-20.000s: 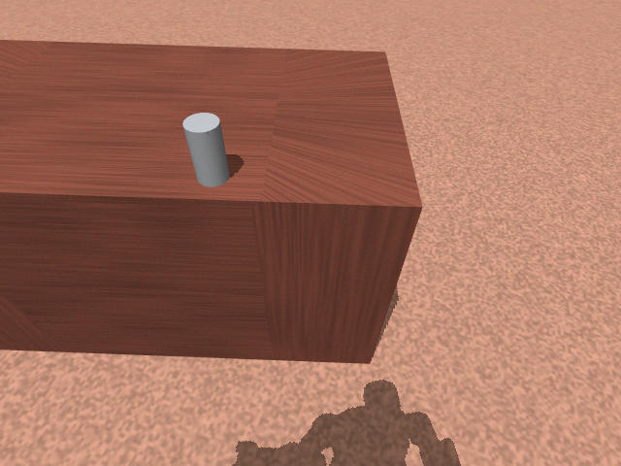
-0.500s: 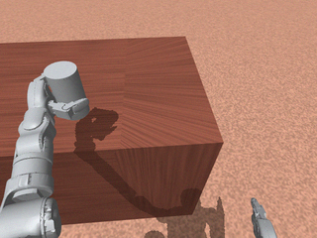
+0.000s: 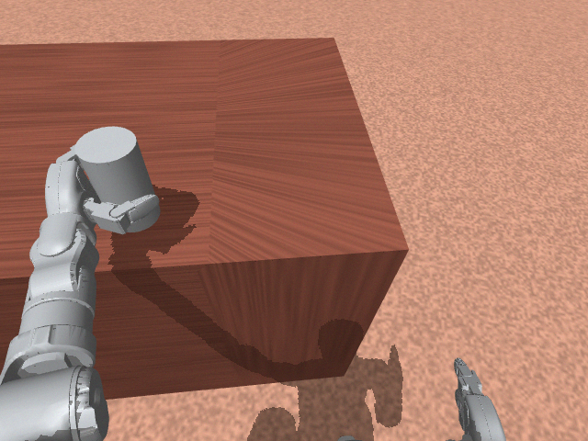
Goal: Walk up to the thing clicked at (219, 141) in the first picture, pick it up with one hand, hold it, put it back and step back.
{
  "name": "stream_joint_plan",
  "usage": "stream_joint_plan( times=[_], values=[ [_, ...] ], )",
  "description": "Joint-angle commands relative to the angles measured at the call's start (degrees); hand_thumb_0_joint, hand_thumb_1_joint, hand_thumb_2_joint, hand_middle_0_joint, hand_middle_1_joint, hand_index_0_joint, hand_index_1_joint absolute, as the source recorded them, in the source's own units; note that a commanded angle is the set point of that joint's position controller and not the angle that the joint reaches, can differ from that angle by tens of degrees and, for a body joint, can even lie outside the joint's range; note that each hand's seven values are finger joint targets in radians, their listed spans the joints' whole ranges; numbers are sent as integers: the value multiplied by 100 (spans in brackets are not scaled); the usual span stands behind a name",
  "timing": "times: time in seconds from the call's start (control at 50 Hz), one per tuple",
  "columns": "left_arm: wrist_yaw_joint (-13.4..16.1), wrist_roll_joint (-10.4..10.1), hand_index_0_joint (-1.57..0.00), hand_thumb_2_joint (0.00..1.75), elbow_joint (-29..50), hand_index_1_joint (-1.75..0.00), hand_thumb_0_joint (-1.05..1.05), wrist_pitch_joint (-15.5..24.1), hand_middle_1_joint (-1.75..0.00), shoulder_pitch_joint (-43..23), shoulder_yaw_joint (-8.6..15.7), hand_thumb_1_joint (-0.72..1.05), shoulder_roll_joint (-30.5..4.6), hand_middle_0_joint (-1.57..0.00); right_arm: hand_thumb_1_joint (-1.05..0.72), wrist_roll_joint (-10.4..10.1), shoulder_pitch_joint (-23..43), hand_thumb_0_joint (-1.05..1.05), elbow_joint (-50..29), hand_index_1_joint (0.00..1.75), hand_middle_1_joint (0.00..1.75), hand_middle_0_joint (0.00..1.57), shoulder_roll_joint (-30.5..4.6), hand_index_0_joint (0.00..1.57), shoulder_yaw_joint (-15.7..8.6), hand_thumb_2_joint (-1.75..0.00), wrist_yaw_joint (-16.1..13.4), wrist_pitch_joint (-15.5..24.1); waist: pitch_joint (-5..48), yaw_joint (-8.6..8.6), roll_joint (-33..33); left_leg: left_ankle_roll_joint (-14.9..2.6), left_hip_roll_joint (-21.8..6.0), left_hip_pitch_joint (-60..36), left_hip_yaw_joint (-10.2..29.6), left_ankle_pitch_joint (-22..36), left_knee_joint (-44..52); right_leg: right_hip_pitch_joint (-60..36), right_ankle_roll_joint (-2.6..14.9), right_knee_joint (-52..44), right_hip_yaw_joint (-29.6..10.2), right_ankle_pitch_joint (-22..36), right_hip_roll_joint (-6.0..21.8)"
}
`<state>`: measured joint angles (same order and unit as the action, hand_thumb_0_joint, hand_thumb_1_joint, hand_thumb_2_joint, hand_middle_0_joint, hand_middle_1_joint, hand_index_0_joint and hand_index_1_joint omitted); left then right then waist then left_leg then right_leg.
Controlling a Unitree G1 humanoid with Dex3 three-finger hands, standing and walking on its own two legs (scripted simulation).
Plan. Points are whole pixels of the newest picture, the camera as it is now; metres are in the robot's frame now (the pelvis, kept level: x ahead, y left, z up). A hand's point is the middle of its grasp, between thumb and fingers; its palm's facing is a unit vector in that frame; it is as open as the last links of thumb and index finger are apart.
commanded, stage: lower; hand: left
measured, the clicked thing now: (122, 182) +0.44 +0.20 +0.13
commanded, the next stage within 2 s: loosen in 0.72 s
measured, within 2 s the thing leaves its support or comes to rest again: rests again in 0.88 s
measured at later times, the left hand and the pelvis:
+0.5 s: hand (131, 199) +0.45 +0.20 +0.08, palm faces +0.13 -0.99 +0.02, open 10.0 cm; pelvis +0.00 +0.00 -0.02, yaw +0 degrees
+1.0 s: hand (139, 207) +0.46 +0.20 +0.06, palm faces +0.14 -0.99 +0.02, open 9.9 cm; pelvis +0.00 +0.01 -0.03, yaw +0 degrees
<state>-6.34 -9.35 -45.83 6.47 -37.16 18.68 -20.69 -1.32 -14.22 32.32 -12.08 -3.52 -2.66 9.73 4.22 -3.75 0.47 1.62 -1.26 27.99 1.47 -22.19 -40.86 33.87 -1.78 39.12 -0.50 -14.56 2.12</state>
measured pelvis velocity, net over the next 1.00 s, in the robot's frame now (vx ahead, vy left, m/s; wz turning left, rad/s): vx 0.00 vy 0.01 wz -0.01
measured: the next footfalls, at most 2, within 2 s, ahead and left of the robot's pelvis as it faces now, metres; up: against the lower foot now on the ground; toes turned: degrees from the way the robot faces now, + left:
none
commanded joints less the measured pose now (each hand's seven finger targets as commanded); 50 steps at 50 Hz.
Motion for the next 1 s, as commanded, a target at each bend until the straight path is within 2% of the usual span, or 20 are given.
stream_joint_plan(
  times=[0.0,0.14,0.16,0.18,0.3,0.36,0.4,0.44,0.46,0.52,0.54,0.64,0.66,0.7,0.8,0.86,0.88,0.92,0.94,0.98],
  values=[
    [2,-93,-135,127,1349,-147,0,647,-147,-2802,235,10,-1445,-133,51,-13,278,0,-965,5,5,5,-771,5,-288,-6,-70,195,2316,-28,334,-140,95,-470,-144,1711,326,-1299,229,-122,241,1233,-153],
    [-25,-52,-137,129,653,-149,0,783,-149,-2272,306,10,-1427,-135,51,0,324,0,-1251,5,5,5,-825,5,-291,-6,-55,57,2121,-80,73,-189,105,57,-184,1451,122,-1146,211,25,196,1091,-132],
    [-52,-43,-136,130,1253,-149,0,881,-149,-2748,152,11,-1411,-134,51,6,264,0,-1234,5,5,5,-704,5,-243,-6,-41,27,2407,-70,286,-197,125,5,-210,1405,105,-1224,210,37,179,1088,-128],
    [-50,-28,-137,129,633,-149,0,836,-149,-2332,302,10,-1474,-135,51,19,203,0,-1288,5,5,5,-827,5,-292,-6,-60,7,2346,-123,25,-212,127,95,-216,1482,34,-1254,195,73,170,1205,-112],
    [-132,-85,-133,126,1318,-145,0,1007,-145,-2766,217,9,-1464,-131,50,7,35,0,-1686,5,5,5,-838,5,-270,-6,-32,-58,2895,-161,279,-157,95,-140,-186,1855,-112,-1260,227,269,176,1504,-134],
    [-114,-63,-132,124,684,-143,0,992,-143,-2239,289,8,-1359,-130,50,14,7,0,-1772,5,5,5,-831,5,-281,-6,-38,-109,2478,-190,-78,-200,127,255,-192,1705,-172,-1213,197,289,167,1476,-112],
    [-112,-58,-132,125,1158,-144,0,1059,-143,-2649,155,9,-1305,-130,51,21,-183,0,-1706,5,5,5,-639,5,-124,-6,3,-151,2677,-122,408,-156,124,0,-206,1831,-213,-1059,237,345,174,1438,-119],
    [-71,-44,-132,126,718,-144,0,1008,-144,-2191,286,9,-1369,-131,51,21,-201,0,-1945,5,5,5,-994,5,-423,-6,-24,-163,2294,-206,118,-164,108,206,-182,1683,-202,-949,231,340,191,1333,-140],
    [-53,-23,-133,126,720,-145,0,1028,-145,-2253,272,8,-1368,-132,51,33,-305,0,-1861,5,5,5,-897,5,-333,-6,16,-163,2246,-176,293,-124,98,233,-173,1707,-202,-854,259,377,203,1271,-139],
    [-46,46,-133,125,1227,-144,0,1083,-143,-2626,103,8,-1252,-131,51,54,-403,0,-2065,5,5,5,-813,5,-320,-6,63,-211,2511,-215,508,-95,55,6,-135,1833,-292,-625,275,428,224,1267,-159],
    [-15,53,-132,125,623,-144,0,1030,-143,-2207,262,7,-1349,-131,50,62,-388,0,-2177,5,5,5,-932,5,-363,-6,60,-210,2373,-241,229,-110,61,163,-144,1811,-301,-727,263,449,231,1281,-149],
    [-31,-16,-130,124,1293,-142,0,1200,-142,-2816,240,7,-1383,-129,50,63,-254,0,-2489,5,5,5,-914,5,-344,-6,74,-217,2820,-200,437,-82,37,-12,-117,1760,-362,-711,277,562,232,1180,-167],
    [-32,9,-129,124,1205,-141,0,1217,-141,-2832,61,8,-1148,-128,51,81,-247,0,-2595,5,5,5,-787,5,-257,-6,88,-220,2842,-254,410,-95,60,62,-131,1701,-406,-755,261,557,217,1189,-160],
    [51,42,-129,124,857,-142,0,1199,-141,-2558,284,6,-1359,-128,50,93,-409,0,-2384,5,5,5,-918,5,-365,-6,67,-251,2515,-199,222,-115,79,375,-128,1545,-398,-712,254,570,206,1110,-159],
    [117,130,-130,126,639,-143,0,1251,-143,-2370,237,8,-1246,-128,51,120,-587,0,-2555,5,5,5,-839,5,-325,-6,105,-303,2370,-232,219,-141,106,619,-153,1247,-454,-590,247,577,182,894,-150],
    [108,65,-127,104,1154,-125,0,1335,-126,-2754,229,-4,-1301,-124,50,97,-603,0,-2731,5,5,5,-796,5,-298,-5,127,-301,2724,-171,458,-119,109,385,-169,1285,-426,-677,267,619,192,881,-155],
    [115,30,-123,96,692,-118,0,1303,-120,-2409,403,-8,-1422,-120,50,99,-675,0,-2659,5,5,5,-896,5,-370,-5,112,-309,2531,-177,359,-110,101,456,-155,1336,-471,-628,261,633,204,892,-166],
    [78,-10,-115,80,1275,-107,0,1374,-109,-2822,187,-18,-1189,-111,49,92,-621,0,-2761,5,5,5,-767,5,-271,-5,141,-287,2879,-167,575,-69,76,230,-122,1641,-511,-626,282,702,214,1104,-175],
    [115,54,-112,73,645,-104,0,1294,-106,-2333,443,-22,-1473,-109,49,117,-783,0,-2668,5,5,5,-972,5,-404,-5,120,-306,2702,-252,425,-53,26,224,-89,1895,-551,-504,290,742,247,1226,-185],
    [80,57,-102,60,1116,-91,0,1362,-93,-2615,116,-32,-1123,-99,49,117,-513,0,-2904,5,5,5,-771,5,-233,-5,156,-323,2903,-202,458,-88,68,257,-119,1944,-598,-692,275,741,198,1370,-157]
  ],
)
